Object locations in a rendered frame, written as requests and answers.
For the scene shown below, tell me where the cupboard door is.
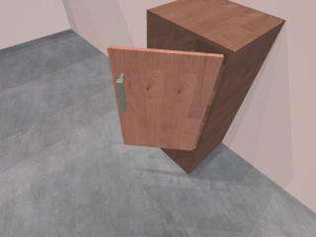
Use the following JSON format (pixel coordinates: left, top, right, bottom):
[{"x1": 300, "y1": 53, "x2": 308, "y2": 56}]
[{"x1": 107, "y1": 45, "x2": 224, "y2": 151}]

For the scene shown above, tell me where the handle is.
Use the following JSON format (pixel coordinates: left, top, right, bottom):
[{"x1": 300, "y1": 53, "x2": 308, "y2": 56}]
[{"x1": 117, "y1": 73, "x2": 127, "y2": 112}]

